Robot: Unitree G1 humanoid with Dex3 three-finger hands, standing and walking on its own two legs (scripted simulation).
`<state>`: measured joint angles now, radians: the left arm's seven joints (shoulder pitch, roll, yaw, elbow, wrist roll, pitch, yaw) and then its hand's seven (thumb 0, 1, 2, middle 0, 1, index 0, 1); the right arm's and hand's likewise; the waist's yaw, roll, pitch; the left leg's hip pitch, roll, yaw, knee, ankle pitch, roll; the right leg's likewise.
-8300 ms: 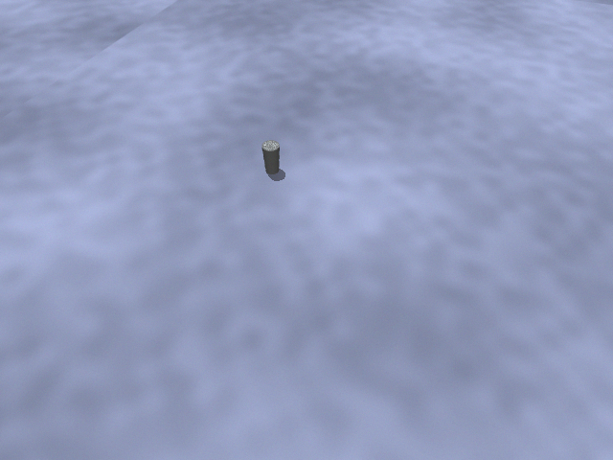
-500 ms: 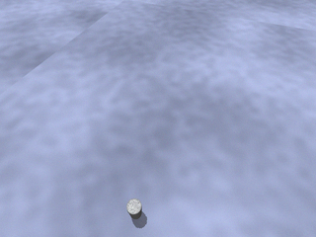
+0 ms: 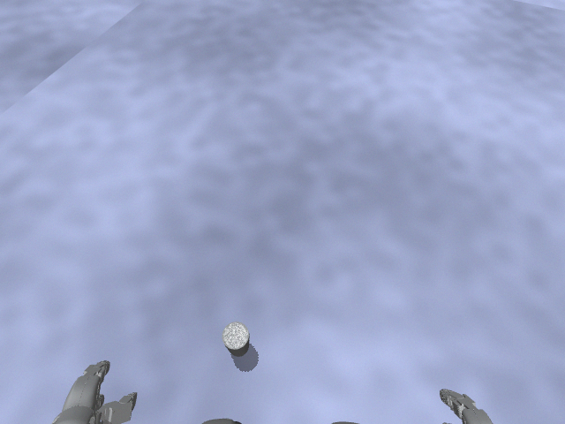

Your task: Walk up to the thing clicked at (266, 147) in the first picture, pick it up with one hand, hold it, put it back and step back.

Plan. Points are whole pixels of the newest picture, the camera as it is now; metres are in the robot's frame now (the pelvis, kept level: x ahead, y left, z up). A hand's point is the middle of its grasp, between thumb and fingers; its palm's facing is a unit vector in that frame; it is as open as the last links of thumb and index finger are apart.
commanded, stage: go down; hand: left
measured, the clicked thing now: (237, 341) +0.38 +0.13 -0.70
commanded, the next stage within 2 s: none
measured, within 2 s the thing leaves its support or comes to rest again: neither
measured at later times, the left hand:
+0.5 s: hand (120, 408) +0.16 +0.27 -0.19, palm faces +0.04 -0.95 -0.30, open 17.0 cm
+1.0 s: hand (120, 395) +0.18 +0.29 -0.24, palm faces +0.07 -0.96 -0.26, open 17.0 cm
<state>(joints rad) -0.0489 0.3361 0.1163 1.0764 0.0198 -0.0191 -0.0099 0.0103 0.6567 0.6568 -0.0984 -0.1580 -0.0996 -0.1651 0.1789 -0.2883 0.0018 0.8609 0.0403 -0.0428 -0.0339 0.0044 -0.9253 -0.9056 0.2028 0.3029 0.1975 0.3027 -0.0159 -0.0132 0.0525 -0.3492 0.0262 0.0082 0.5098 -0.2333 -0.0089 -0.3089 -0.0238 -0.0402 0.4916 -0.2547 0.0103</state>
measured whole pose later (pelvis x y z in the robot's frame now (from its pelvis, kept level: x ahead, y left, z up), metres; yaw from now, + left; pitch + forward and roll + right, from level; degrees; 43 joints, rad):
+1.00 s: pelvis -0.01 +0.01 -0.13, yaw -1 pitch +23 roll -3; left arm 0.18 0.39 0.32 0.49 -0.04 0.04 -0.17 0.00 -0.47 0.11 -0.07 -0.08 -0.07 -0.10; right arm 0.21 -0.25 -0.01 0.55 0.00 -0.20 -0.06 0.01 -0.87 -0.89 0.21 0.30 0.20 0.30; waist -0.04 0.00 -0.15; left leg -1.17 0.04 -0.03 1.35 -0.58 0.00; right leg -1.10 -0.02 -0.05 1.30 -0.60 0.02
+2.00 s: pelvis -0.08 +0.00 -0.33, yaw -5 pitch +33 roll -5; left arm -0.44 0.66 0.62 0.92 -0.17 -0.38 -0.62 -0.01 -0.49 0.09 -0.03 -0.06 -0.03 -0.06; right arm 0.10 -0.33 0.04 0.67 -0.02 -0.17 -0.02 0.01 -0.88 -0.90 0.21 0.30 0.20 0.30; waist -0.06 -0.02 -0.15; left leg -1.98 0.05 -0.10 2.06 -0.67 -0.01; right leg -1.90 -0.01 -0.07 2.02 -0.70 0.00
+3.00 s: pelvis -0.08 +0.00 -0.38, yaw -6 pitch +33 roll -6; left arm -0.59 0.81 0.71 1.04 -0.18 -0.38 -0.72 -0.01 -0.60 0.04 -0.05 -0.08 -0.06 -0.07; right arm 0.12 -0.35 0.09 0.67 -0.03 -0.17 -0.02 0.01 -0.89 -0.89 0.21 0.30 0.20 0.30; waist -0.11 -0.02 -0.12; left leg -2.12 0.04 -0.12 2.22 -0.68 -0.01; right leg -2.03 -0.01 -0.08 2.17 -0.71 0.00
